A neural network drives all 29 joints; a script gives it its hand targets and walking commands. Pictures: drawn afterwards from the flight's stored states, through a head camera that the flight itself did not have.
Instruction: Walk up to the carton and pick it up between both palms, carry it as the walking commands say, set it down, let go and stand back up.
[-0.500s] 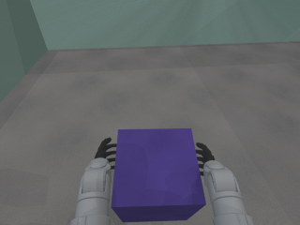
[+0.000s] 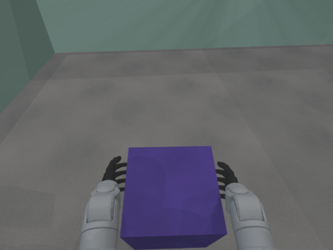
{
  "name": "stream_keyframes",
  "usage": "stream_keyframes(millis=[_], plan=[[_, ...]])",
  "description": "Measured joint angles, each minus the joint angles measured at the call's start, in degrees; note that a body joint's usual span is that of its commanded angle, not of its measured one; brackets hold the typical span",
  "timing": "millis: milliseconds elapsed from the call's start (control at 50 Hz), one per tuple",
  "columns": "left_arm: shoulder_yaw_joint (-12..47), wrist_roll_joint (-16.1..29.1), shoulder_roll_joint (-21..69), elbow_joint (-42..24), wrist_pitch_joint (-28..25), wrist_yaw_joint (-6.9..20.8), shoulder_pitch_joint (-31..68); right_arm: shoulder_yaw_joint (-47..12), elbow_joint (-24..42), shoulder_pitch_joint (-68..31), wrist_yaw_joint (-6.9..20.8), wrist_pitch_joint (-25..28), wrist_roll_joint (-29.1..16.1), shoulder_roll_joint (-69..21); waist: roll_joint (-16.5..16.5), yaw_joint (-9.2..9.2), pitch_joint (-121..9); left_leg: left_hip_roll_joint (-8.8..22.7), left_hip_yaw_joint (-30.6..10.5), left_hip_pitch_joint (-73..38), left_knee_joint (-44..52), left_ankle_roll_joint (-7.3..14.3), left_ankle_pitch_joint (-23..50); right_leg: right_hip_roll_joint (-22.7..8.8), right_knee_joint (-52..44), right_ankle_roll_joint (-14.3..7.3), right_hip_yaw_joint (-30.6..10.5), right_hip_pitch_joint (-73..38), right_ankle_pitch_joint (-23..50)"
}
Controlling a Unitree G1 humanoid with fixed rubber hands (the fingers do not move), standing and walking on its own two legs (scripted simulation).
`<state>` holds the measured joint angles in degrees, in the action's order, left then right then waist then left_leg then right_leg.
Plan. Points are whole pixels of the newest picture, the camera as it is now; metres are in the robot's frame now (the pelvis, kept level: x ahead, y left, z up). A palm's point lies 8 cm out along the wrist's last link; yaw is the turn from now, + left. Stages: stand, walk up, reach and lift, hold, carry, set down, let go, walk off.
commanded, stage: hold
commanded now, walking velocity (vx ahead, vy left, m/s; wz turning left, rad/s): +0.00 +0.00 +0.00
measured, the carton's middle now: (170, 201) +0.29 +0.00 -0.04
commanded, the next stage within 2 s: carry in 0.54 s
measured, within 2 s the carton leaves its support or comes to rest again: neither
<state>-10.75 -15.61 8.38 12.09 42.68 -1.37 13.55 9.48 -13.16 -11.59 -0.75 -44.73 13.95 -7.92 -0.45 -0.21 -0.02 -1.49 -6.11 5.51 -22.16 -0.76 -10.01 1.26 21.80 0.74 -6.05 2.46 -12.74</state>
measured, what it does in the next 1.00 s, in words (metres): steps on the spot: left foot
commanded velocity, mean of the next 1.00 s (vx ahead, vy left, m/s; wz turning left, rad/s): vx -0.12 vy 0.00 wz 0.30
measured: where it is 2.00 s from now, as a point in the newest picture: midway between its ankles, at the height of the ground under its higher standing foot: outside the picture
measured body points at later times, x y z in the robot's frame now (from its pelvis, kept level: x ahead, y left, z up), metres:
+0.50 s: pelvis +0.00 +0.00 +0.00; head -0.05 +0.01 +0.45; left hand +0.30 +0.15 +0.04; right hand +0.29 -0.15 +0.03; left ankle +0.03 +0.13 -0.74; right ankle +0.00 -0.13 -0.74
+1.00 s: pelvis -0.04 +0.01 -0.03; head -0.02 +0.04 +0.42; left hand +0.20 +0.22 +0.05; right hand +0.26 -0.07 +0.06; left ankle -0.05 +0.11 -0.75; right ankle +0.00 -0.13 -0.74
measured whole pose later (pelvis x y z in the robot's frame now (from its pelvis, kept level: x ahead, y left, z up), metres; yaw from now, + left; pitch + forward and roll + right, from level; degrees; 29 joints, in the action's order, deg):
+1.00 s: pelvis -0.04 +0.01 -0.03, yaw +15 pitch +5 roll +1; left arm -3.7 -3.6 7.3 -27.5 60.6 -7.5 4.9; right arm 4.1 27.5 -4.9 -8.1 -64.2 1.7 -7.3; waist -3.5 2.2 -1.6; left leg -1.4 3.6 25.8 -38.8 1.8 -17.1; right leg -9.1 44.5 2.7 6.7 27.0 -21.4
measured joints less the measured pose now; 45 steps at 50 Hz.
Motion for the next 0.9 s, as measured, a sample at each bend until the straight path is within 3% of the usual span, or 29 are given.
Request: stream_keyframes(millis=[120, 360, 540, 600, 680, 740, 840, 900], plan=[[-0.9, -0.2, 0.3, 1.7, -0.5, 0.4, 1.2, -0.3, 0.0, -0.5, 0.1, -0.6, 0.2, 0.6, 0.7, -0.12, 0.7, 0.0, 0.2, 0.4, -0.3, 0.1, 0.2, 0.0, 0.8, 0.1, -0.2, 0.7, 0.0], [-1.4, -0.7, 0.2, 1.5, -0.8, 0.4, 0.9, 0.5, -1.1, -1.6, -0.5, -0.3, 0.4, -0.3, -1.0, -0.13, -0.3, 0.2, 0.1, 0.5, -1.0, -0.1, -0.3, 0.3, 1.3, -0.1, -0.1, 0.7, -0.3], [-1.6, -1.2, 0.6, 3.3, -0.7, 0.3, 2.6, 1.0, -1.7, -2.2, 0.1, -0.2, 0.6, 0.5, 0.3, 0.01, 0.1, -0.2, 0.5, 0.9, -1.8, 0.4, -0.8, 0.0, 1.4, 0.3, -0.4, 0.8, -0.5], [-0.9, -1.9, 0.3, 1.8, 0.1, 0.2, 2.7, 0.4, -1.7, -3.0, -0.2, -0.4, 0.9, 0.4, -0.1, 0.02, -2.3, -0.7, 0.9, 5.7, -4.1, 0.3, -1.5, -1.5, 5.8, 1.0, 1.4, 6.7, -2.3], [0.7, 1.1, -0.1, -4.2, 1.9, -0.8, 3.6, -0.9, 5.2, -3.4, -0.9, -2.6, -1.7, 1.7, 0.3, 0.48, -1.7, -1.1, -0.9, 13.3, -9.2, -0.2, -2.5, -1.8, 10.8, 0.7, 4.0, 13.6, -3.9], [1.9, 3.6, 0.8, -12.4, 3.7, -2.6, 2.5, -0.7, 13.2, -3.8, -1.9, -5.5, -5.5, 2.5, 2.0, 0.92, 0.4, -0.9, -1.3, 19.1, -15.0, -0.4, -0.5, -1.5, 13.1, -0.1, 6.1, 16.8, -4.3], [4.1, 7.1, -0.2, -24.7, 8.9, -3.8, -1.5, -1.3, 25.1, -0.8, -4.5, -10.7, -9.6, 0.5, -1.0, 2.48, 1.7, -0.6, 7.1, 26.5, -32.8, 0.0, -13.6, -5.5, 16.2, -0.5, 8.6, 19.6, -5.6], [4.8, 9.6, -0.7, -31.0, 12.8, -4.2, -4.8, -3.4, 32.2, 2.4, -6.2, -15.0, -10.7, 0.2, -2.1, 2.69, 0.3, 0.6, 9.3, 25.9, -32.7, 0.4, -14.4, -7.5, 16.5, 0.1, 10.3, 21.1, -5.5]])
